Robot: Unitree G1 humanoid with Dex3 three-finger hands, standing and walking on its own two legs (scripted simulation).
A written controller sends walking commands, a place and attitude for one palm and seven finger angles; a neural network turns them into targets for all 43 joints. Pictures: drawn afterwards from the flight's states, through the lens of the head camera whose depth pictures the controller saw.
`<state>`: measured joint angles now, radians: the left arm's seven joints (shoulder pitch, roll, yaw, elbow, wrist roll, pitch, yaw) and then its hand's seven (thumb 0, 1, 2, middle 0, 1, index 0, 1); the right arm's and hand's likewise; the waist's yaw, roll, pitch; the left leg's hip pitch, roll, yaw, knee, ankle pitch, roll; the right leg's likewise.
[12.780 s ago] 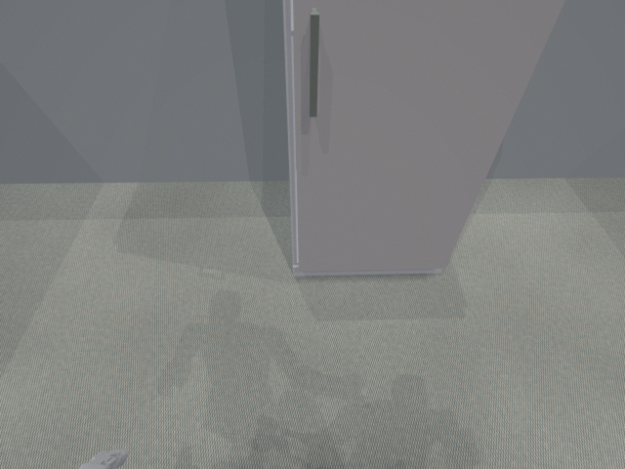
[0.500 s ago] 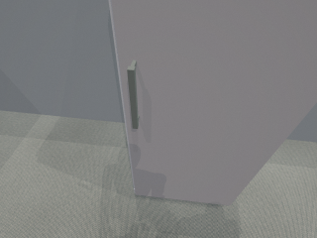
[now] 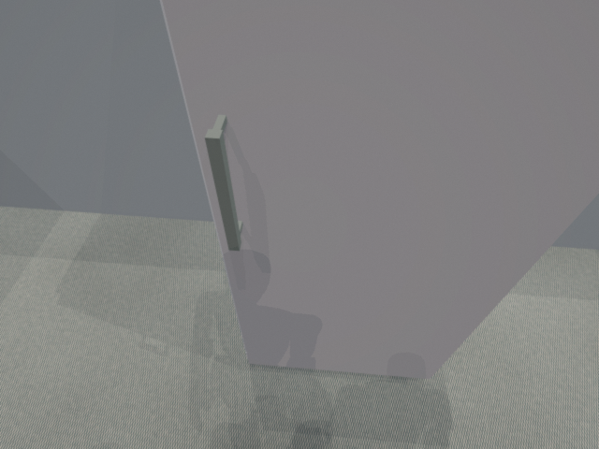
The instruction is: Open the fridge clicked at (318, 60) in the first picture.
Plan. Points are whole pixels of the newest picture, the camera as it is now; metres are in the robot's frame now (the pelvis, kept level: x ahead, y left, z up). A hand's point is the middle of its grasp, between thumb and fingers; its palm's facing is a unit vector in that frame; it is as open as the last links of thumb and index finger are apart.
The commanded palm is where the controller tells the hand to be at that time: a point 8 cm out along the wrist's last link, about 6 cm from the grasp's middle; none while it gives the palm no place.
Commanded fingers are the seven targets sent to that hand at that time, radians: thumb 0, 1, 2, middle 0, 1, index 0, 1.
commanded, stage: come to a stop and stand still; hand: left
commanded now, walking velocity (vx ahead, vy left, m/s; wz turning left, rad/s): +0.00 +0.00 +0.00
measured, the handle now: (228, 190) +0.44 +0.13 +0.11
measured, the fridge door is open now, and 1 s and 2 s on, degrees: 0 0 0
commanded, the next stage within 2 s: look again from close up in 0.58 s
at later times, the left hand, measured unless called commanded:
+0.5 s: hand out of the picture +0.00 +0.15 -0.18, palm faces +0.04 -0.98 -0.17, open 7.3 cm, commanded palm none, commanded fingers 0.00 0.90 0.90 -0.20 -0.30 -0.20 -0.30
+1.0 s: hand out of the picture +0.04 +0.19 -0.18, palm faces +0.02 -0.98 -0.21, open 7.3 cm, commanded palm none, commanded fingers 0.00 0.90 0.90 -0.20 -0.30 -0.20 -0.30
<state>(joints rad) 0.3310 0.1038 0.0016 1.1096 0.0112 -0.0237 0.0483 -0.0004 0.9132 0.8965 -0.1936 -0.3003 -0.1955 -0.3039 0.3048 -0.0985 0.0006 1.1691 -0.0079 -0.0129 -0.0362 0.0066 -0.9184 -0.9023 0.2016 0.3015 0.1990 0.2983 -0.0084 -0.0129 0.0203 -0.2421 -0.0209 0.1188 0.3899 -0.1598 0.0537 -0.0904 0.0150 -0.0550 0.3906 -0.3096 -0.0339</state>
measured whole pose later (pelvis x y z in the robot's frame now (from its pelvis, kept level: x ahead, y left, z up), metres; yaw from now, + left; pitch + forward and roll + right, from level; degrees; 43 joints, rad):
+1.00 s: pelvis +0.01 +0.01 -0.01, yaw +0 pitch -2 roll +0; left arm 0.30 0.15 -0.01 1.03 0.01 -0.02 0.06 0.00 0.91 0.90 -0.20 -0.30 -0.20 -0.30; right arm 0.27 -0.17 0.01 1.05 -0.01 -0.01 -0.04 0.00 -0.94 -0.90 0.20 0.30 0.20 0.30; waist -0.01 0.01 0.01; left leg -0.27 -0.03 0.08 0.57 -0.28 0.07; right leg -0.09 0.01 -0.05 0.52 -0.40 -0.02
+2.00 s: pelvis -0.02 +0.02 -0.04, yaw +1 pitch +4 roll +0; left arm 0.31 0.18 0.08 0.09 -0.24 -0.40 -0.20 0.01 0.76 0.82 -0.20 -0.42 -0.20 -0.42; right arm 0.22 -0.25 0.00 0.65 0.03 -0.21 -0.02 0.01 -0.91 -0.90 0.20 0.30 0.20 0.30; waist -0.05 0.03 -0.14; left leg -0.55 -0.04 0.08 0.79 -0.31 0.06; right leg -0.47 0.02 -0.04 0.83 -0.43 -0.04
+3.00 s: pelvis +0.00 +0.04 -0.02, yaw +3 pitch +2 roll -3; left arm 0.15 0.41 0.37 0.01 -0.37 -0.13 -0.40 -0.01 -0.42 0.33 -0.29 -1.15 -0.29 -1.15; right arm 0.23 -0.26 0.06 0.56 0.07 -0.23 -0.09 0.01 -0.91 -0.90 0.20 0.30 0.20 0.30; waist 0.03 0.04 -0.08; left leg -0.44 -0.05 0.03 0.69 -0.30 0.10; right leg -0.30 0.03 -0.08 0.63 -0.37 -0.01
